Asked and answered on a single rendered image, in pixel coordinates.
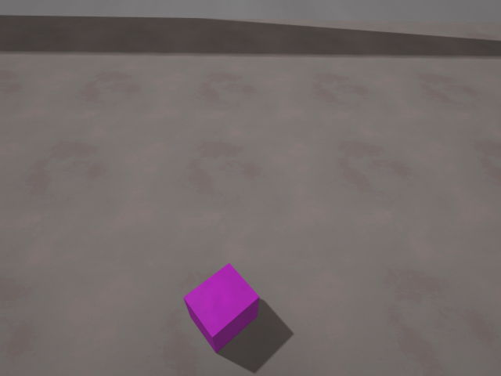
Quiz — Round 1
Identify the carton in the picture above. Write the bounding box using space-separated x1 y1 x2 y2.
183 263 259 353

